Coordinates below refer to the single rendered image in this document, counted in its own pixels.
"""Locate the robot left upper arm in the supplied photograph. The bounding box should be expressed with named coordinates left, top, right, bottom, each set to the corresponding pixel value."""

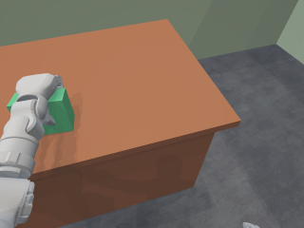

left=0, top=177, right=35, bottom=228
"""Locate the table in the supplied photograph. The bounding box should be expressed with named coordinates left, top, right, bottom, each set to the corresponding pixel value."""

left=0, top=19, right=241, bottom=228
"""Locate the robot left forearm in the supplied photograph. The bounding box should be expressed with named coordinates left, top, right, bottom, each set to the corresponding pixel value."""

left=0, top=92, right=48, bottom=179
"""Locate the left robot hand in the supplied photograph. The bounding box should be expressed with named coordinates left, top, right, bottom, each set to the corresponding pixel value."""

left=15, top=73, right=64, bottom=125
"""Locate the sponge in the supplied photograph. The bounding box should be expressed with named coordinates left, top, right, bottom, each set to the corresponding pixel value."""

left=7, top=87, right=75, bottom=135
